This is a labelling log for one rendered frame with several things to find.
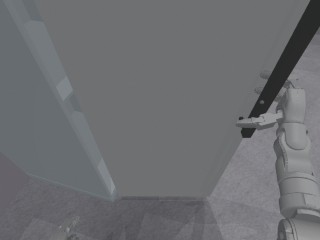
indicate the left robot hand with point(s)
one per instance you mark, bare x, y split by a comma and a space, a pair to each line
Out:
65, 229

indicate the fridge door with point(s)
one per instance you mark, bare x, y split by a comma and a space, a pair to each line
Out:
162, 83

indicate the right robot hand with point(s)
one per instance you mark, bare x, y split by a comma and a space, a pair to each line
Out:
291, 101

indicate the robot right forearm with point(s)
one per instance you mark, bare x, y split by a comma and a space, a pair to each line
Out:
296, 178

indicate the handle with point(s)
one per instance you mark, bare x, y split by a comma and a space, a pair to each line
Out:
297, 44

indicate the right robot upper arm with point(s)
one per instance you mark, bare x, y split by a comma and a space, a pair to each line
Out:
296, 229

